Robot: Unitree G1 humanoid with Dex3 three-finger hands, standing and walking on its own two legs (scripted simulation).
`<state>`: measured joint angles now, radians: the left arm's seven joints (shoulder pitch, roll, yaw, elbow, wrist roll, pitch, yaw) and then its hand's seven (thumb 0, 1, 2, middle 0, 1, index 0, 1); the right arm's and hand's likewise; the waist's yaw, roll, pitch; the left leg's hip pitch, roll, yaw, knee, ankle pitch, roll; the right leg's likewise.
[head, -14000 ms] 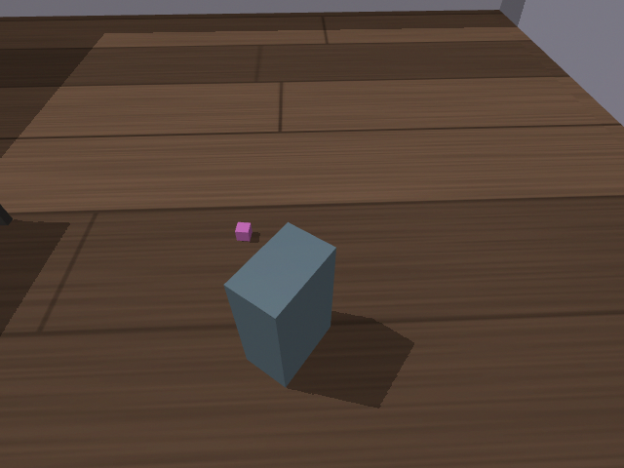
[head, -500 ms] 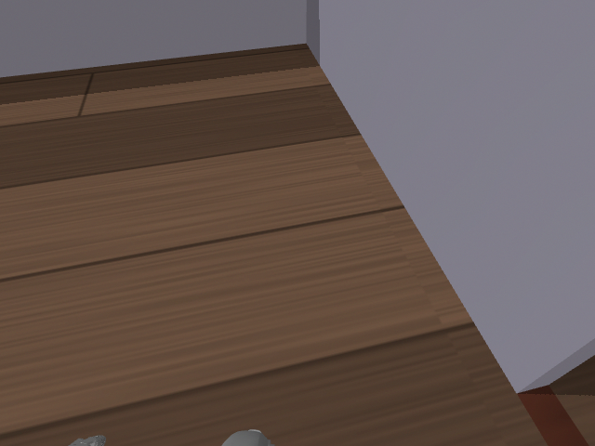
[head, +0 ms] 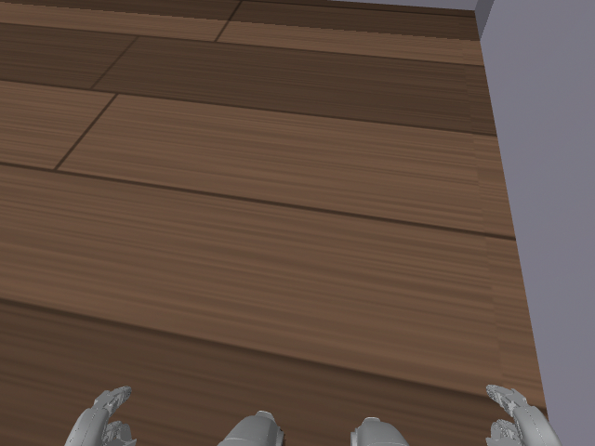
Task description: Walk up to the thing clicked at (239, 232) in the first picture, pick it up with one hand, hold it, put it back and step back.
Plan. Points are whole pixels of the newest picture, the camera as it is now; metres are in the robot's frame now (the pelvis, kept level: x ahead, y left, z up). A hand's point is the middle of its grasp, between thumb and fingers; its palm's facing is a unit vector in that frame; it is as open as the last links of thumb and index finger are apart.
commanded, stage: walk up
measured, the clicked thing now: out of the picture +0.51 +1.49 -0.71
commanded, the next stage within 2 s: none
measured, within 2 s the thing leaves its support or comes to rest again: neither
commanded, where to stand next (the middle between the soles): +0.05 +0.08 m, yaw +61 degrees
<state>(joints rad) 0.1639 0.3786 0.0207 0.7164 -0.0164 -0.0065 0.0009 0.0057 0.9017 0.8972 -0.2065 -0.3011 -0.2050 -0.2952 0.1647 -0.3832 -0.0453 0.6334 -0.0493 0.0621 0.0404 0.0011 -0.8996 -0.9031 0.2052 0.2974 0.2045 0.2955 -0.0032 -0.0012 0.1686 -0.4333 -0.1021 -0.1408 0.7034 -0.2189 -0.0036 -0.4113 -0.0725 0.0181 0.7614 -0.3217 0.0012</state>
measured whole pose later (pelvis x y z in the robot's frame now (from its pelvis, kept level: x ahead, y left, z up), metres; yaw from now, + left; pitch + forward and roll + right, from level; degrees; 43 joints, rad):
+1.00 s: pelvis -0.01 +0.01 +0.01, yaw +48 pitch -2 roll +2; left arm 0.27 0.43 0.05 0.81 0.03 -0.02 -0.03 0.01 0.90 0.90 -0.21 -0.30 -0.21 -0.30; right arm 0.21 -0.43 -0.06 0.81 -0.01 -0.01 0.02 0.00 -0.90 -0.90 0.20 0.30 0.20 0.30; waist 0.07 -0.02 0.13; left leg -0.42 -0.01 0.01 0.78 -0.36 0.00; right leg -0.31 -0.16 -0.19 0.70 -0.34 0.00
